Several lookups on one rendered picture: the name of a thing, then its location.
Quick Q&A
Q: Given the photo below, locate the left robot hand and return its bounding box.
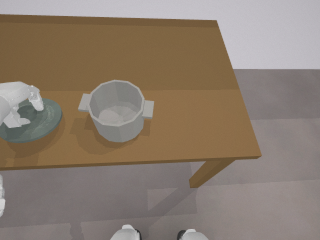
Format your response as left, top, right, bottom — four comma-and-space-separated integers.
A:
0, 81, 44, 128

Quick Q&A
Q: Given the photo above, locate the robot left forearm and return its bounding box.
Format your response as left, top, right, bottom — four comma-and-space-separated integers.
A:
0, 96, 11, 126

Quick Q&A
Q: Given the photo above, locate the lid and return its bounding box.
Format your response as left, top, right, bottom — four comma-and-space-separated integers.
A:
0, 98, 63, 143

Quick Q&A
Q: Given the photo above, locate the left robot shin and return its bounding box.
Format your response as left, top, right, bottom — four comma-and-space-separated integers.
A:
122, 224, 135, 231

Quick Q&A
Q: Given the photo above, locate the pot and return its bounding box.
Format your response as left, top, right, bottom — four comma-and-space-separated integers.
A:
78, 79, 154, 143

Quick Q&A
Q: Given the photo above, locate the knob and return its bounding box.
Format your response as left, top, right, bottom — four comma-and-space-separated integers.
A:
17, 105, 37, 120

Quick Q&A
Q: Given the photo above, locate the left robot thigh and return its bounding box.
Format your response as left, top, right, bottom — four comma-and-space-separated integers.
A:
110, 228, 140, 240

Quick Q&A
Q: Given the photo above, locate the table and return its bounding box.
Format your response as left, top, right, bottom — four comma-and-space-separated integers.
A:
0, 14, 262, 188

